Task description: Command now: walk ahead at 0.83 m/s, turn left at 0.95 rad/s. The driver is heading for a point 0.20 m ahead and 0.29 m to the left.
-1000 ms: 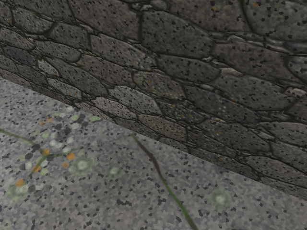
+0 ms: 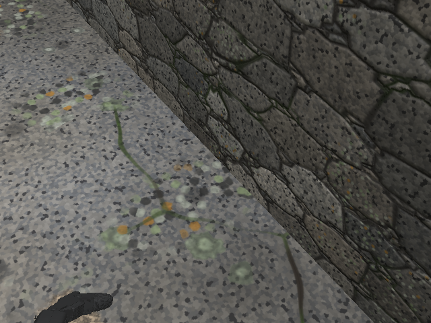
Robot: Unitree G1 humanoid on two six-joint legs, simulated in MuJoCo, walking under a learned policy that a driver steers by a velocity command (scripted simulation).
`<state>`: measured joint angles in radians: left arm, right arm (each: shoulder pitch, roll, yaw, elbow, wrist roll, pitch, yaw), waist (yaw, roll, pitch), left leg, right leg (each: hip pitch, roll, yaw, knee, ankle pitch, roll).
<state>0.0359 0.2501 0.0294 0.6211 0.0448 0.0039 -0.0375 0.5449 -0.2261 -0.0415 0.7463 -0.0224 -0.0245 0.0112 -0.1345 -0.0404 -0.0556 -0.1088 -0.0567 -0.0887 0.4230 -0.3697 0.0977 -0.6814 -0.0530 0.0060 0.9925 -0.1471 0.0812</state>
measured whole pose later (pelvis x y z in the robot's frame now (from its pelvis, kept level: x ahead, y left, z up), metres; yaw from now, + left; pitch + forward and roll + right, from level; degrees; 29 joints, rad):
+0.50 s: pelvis +0.36 +0.04 -0.01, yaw +29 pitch +2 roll -3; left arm 0.48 0.33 0.08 0.87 0.03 -0.09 0.01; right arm 0.01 -0.35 -0.06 0.61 -0.04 0.00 0.09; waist 0.07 0.05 0.01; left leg -0.81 0.06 0.01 1.16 -0.12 0.11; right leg 0.05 -0.01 -0.24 0.31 -0.38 0.04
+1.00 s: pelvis +0.67 +0.26 -0.01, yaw +60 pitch +2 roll -1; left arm -0.07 0.29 0.03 0.54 0.02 -0.10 0.01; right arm 0.25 -0.31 -0.10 0.70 0.04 0.04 -0.06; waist -0.09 -0.05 0.09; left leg -0.19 -0.23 -0.28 0.53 -0.31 0.13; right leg -0.64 0.03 0.19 0.58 0.01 0.08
